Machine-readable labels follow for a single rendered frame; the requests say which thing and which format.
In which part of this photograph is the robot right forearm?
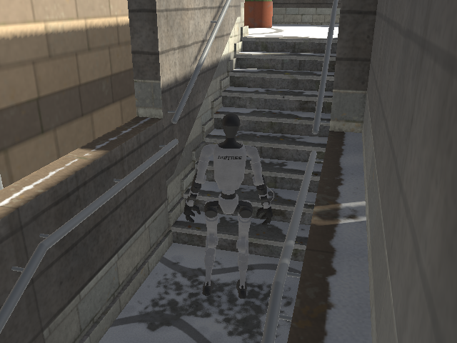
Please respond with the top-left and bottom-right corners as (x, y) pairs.
(256, 175), (271, 209)

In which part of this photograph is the right robot hand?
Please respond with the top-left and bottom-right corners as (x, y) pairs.
(256, 207), (273, 225)

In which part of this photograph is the humanoid robot head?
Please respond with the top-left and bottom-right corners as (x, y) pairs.
(218, 114), (243, 149)

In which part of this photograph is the left robot hand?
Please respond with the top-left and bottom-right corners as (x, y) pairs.
(184, 204), (201, 223)

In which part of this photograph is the robot left foot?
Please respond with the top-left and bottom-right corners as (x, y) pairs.
(202, 281), (214, 296)

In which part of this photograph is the right robot upper arm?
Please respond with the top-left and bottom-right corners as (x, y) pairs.
(245, 145), (264, 186)

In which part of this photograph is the left robot upper arm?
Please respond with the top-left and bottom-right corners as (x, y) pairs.
(195, 144), (216, 184)

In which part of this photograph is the robot left forearm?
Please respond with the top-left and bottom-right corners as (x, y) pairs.
(186, 173), (201, 207)

